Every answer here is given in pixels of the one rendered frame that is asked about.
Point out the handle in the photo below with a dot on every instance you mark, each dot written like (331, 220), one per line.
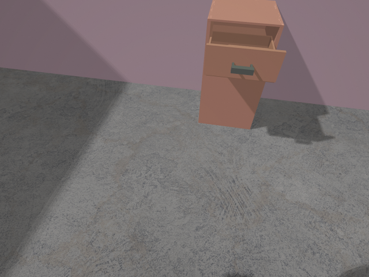
(242, 69)

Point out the cabinet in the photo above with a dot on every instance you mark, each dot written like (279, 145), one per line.
(229, 101)

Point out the drawer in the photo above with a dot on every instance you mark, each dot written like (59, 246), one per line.
(243, 49)

